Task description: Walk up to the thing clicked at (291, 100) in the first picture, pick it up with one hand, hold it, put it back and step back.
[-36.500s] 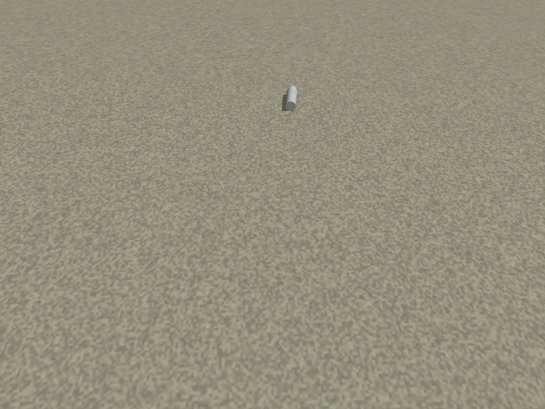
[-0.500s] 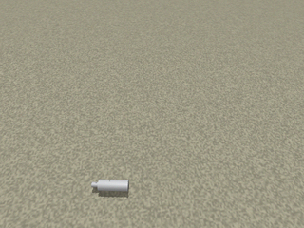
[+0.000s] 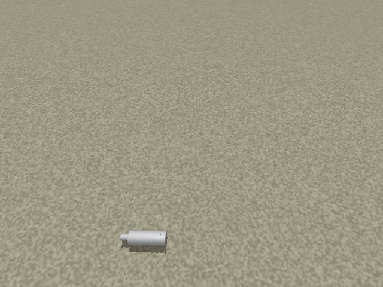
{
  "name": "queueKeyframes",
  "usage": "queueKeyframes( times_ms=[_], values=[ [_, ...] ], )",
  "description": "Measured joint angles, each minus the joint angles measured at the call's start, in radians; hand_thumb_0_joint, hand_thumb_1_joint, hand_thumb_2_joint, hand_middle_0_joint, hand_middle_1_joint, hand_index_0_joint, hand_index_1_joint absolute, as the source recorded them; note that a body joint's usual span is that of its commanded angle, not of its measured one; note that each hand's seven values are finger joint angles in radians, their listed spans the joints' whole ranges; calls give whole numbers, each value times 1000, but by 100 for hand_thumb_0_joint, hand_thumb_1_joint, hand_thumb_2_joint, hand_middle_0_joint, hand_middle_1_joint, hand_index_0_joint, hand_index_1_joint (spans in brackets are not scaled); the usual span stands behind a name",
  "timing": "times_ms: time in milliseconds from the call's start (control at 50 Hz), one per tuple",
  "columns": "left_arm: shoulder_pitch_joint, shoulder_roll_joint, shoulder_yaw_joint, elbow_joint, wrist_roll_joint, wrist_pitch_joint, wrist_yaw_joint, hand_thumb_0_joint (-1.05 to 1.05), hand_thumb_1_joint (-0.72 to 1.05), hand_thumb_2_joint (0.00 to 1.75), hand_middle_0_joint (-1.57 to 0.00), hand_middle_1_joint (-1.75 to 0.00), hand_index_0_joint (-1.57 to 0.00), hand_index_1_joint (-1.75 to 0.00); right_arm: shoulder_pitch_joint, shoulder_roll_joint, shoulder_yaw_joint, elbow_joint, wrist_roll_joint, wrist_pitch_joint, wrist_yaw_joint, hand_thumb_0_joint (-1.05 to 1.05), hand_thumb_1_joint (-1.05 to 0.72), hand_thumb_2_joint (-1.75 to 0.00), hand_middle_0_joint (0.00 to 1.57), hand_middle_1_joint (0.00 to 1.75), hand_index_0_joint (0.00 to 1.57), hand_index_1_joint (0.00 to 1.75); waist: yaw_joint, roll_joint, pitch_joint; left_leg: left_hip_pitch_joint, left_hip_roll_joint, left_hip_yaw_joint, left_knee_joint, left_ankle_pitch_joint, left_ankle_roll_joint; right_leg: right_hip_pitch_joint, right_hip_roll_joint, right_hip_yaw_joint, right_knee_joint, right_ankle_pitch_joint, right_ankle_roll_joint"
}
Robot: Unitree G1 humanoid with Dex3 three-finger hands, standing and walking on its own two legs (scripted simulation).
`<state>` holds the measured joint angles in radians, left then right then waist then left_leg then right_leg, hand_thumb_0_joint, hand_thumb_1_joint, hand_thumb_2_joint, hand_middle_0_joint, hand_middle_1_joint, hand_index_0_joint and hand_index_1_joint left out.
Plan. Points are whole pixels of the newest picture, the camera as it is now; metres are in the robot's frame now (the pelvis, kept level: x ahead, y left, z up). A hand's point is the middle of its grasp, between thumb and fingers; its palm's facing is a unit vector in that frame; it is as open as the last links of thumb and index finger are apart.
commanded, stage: stand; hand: left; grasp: from above
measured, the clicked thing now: (143, 237) +0.47 +0.24 -0.75
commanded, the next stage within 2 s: step back in 1.60 s
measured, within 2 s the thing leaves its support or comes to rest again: neither
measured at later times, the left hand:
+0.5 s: hand out of the picture +0.07 +0.23 -0.16, palm faces +0.02 -0.95 -0.32, open 7.4 cm
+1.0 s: hand out of the picture +0.07 +0.23 -0.16, palm faces +0.00 -0.94 -0.33, open 7.4 cm
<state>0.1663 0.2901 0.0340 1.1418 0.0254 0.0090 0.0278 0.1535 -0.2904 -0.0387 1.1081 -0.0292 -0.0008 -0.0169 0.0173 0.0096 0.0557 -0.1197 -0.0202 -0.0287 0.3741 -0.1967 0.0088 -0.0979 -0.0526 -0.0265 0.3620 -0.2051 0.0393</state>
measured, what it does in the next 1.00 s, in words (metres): stands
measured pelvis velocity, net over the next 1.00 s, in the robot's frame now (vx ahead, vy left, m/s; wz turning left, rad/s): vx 0.00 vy -0.02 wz -0.01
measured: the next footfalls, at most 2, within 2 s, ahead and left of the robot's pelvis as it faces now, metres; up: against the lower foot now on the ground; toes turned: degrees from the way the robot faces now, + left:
none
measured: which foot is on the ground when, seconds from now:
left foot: down 0.00-1.00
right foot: down 0.00-1.00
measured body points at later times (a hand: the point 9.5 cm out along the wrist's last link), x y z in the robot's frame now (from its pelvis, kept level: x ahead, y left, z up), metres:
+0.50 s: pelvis +0.00 -0.01 +0.00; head +0.00 -0.02 +0.45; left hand +0.07 +0.28 -0.14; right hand +0.07 -0.30 -0.14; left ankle +0.01 +0.11 -0.75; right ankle +0.00 -0.14 -0.75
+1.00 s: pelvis +0.00 -0.02 +0.00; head +0.00 -0.02 +0.45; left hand +0.07 +0.27 -0.13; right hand +0.07 -0.31 -0.14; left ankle +0.01 +0.11 -0.75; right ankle +0.00 -0.14 -0.75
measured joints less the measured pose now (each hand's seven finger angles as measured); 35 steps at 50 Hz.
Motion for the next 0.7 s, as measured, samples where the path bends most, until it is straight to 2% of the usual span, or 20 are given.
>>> queueKeyframes(
  times_ms=[700],
  values=[
    [-57, 18, -4, 16, -12, -9, -16, 1, 91, 90, -20, -30, -20, -30, -29, -31, 21, 34, 7, -6, 6, 0, -91, -90, 20, 30, 21, 30, -12, 1, -1, 20, 29, -1, -48, 22, -25, 15, 29, -1, -43, 22, -24]
  ],
)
